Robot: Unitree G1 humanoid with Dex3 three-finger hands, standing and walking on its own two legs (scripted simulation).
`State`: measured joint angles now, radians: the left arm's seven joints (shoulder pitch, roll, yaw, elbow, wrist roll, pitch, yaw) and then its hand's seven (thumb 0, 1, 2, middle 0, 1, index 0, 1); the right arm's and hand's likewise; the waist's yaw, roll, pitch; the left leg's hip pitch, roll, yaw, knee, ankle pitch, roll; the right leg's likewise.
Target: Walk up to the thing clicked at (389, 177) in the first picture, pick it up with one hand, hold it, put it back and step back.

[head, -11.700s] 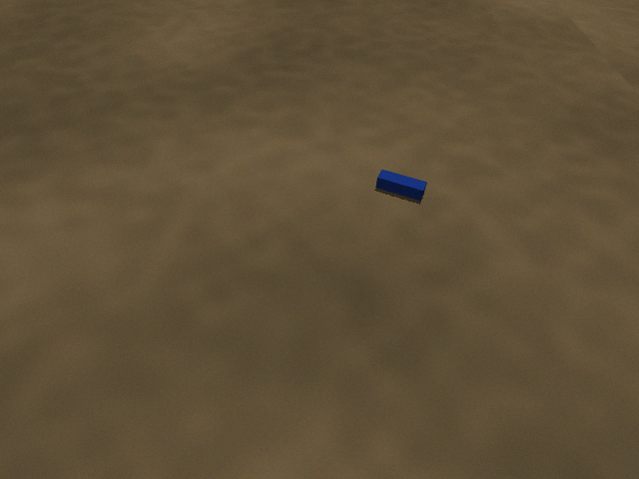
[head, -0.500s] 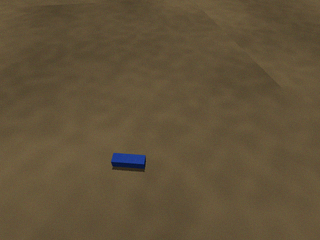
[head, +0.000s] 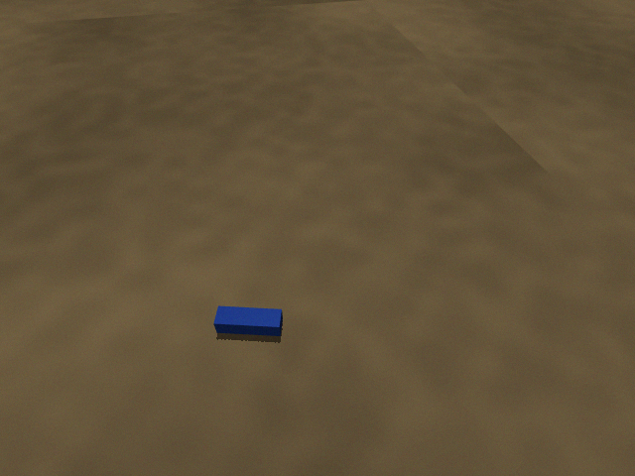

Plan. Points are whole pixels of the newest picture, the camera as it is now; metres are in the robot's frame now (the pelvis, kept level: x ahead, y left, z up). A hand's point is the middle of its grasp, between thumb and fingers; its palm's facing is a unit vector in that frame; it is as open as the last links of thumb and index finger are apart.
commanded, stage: stand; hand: left
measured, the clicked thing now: (249, 321) +0.76 +0.25 -0.75
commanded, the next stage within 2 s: walk up in 0.26 s
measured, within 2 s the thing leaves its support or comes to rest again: neither
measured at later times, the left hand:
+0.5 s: hand out of the picture +0.06 +0.30 -0.15, palm faces +0.06 -0.93 -0.35, open 7.4 cm
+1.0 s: hand (127, 395) +0.28 +0.31 -0.15, palm faces -0.11 -0.93 -0.36, open 7.4 cm
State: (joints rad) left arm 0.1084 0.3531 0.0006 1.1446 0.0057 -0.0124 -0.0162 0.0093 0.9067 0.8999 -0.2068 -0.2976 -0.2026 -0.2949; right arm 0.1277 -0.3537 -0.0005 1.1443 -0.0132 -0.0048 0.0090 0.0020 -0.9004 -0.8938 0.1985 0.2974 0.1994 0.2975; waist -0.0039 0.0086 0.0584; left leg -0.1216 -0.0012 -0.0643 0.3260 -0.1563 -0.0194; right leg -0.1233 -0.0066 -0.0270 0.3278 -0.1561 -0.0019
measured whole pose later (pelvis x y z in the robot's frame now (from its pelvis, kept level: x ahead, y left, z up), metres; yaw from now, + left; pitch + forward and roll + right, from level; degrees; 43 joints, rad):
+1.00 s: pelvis +0.20 +0.04 -0.02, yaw -3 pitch -3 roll +2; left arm 0.25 0.42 0.07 0.92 0.02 0.00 -0.10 0.01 0.91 0.90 -0.20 -0.30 -0.20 -0.29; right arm 0.38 -0.39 -0.06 0.89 -0.02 -0.08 0.03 0.00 -0.90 -0.89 0.20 0.30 0.20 0.30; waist -0.03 -0.03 0.09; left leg -0.03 0.03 0.11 0.46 -0.37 -0.02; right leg -0.44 -0.08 0.01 0.64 -0.21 -0.02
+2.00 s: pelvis +0.28 -0.01 -0.03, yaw +2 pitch -2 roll +1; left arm 0.24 0.42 0.04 0.91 0.02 -0.03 0.02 0.01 0.90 0.90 -0.21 -0.30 -0.21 -0.30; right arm 0.10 -0.42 -0.07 0.90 -0.01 0.03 0.02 0.00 -0.90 -0.89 0.20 0.30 0.20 0.30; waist 0.03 0.04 0.15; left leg -0.31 0.01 -0.04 0.63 -0.31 0.00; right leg -0.28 -0.09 -0.02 0.70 -0.39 0.03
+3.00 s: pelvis +0.30 +0.01 +0.00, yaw +1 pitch -2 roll +0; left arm 0.06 0.35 0.01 1.15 0.00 -0.01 -0.01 0.01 0.91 0.90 -0.21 -0.30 -0.20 -0.29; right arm 0.06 -0.35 -0.01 1.12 -0.01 -0.01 0.01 0.00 -0.90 -0.89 0.20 0.30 0.20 0.30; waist 0.00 0.01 0.05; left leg -0.15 0.00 -0.05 0.37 -0.18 -0.01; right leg -0.10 -0.04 -0.02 0.34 -0.20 0.03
